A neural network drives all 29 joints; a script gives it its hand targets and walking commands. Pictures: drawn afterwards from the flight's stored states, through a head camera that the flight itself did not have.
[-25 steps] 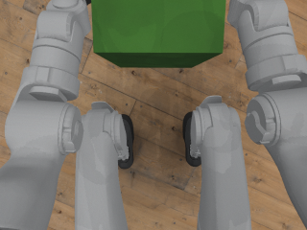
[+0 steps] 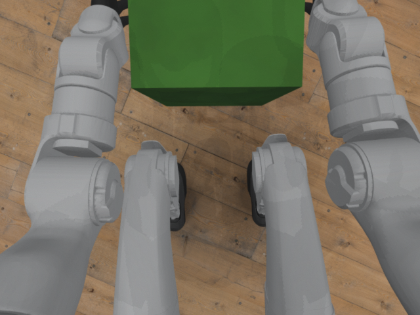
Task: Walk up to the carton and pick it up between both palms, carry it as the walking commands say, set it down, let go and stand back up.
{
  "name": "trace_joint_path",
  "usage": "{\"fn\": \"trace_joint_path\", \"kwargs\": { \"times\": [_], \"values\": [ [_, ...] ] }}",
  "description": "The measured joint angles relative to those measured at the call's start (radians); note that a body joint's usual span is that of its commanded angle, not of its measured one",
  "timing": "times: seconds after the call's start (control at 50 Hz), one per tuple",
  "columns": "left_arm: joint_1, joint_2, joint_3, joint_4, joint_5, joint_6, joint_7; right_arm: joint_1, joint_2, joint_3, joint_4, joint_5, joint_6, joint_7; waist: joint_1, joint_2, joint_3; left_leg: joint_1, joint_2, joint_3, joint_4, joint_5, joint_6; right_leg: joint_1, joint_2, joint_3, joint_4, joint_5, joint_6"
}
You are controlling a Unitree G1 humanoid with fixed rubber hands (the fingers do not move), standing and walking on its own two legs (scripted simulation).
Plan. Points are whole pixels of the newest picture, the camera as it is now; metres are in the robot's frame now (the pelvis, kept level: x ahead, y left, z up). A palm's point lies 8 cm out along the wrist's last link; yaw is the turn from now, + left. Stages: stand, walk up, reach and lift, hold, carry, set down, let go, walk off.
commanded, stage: reach and lift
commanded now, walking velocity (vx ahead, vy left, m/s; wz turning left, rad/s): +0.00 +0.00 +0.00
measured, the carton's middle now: (214, 38) +0.53 -0.01 -0.15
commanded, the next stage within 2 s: none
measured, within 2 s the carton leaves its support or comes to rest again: neither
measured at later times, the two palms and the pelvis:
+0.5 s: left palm (85, 7) +0.52 +0.14 -0.01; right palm out of the picture +0.52 -0.16 +0.00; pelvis +0.00 +0.00 +0.05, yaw -1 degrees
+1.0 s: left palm out of the picture +0.50 +0.13 +0.07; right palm out of the picture +0.50 -0.17 +0.06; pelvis +0.00 +0.00 +0.11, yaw -1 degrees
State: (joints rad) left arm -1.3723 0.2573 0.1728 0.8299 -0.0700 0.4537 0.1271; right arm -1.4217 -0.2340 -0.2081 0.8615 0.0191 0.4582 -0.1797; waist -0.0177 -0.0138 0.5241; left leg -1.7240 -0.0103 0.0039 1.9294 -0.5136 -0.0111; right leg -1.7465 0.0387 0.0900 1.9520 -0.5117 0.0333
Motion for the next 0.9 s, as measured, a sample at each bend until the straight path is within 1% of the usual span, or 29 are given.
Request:
{"fn": "trace_joint_path", "kwargs": {
  "times": [0.3,0.9],
  "values": [
    [0.064,-0.024,0.012,-0.041,0.018,0.016,-0.002,0.063,0.023,-0.009,-0.032,-0.016,0.008,0.007,0.004,0.0,-0.001,0.135,-0.002,0.0,-0.1,0.011,-0.002,0.135,0.002,0.003,-0.104,0.013,0.002],
    [0.18,-0.069,0.023,-0.081,0.046,0.029,-0.002,0.174,0.055,-0.01,-0.052,-0.026,0.011,0.016,0.006,0.0,-0.002,0.421,-0.003,0.0,-0.339,0.059,-0.003,0.418,0.002,0.008,-0.338,0.063,0.002]
  ]
}}
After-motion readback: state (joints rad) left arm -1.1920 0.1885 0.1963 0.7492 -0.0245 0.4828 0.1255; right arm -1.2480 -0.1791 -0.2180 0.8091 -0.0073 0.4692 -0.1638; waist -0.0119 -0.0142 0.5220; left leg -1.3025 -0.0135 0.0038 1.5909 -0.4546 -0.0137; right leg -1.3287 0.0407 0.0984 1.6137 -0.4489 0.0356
